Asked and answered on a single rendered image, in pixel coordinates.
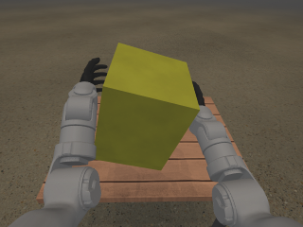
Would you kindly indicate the robot right hand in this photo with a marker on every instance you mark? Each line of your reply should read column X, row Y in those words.
column 199, row 94

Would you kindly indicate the robot left hand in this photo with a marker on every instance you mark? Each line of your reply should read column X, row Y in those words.
column 89, row 75

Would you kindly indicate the carton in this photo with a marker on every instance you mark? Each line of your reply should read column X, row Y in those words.
column 147, row 104

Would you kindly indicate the robot right forearm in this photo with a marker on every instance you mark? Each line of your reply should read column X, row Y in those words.
column 223, row 163

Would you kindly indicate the robot right upper arm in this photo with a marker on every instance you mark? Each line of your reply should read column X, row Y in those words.
column 242, row 203

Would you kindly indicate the robot left forearm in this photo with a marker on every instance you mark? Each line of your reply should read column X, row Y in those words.
column 79, row 123

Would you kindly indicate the table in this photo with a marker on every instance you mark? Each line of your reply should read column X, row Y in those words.
column 184, row 176

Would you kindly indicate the robot left upper arm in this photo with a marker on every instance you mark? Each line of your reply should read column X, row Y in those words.
column 69, row 193

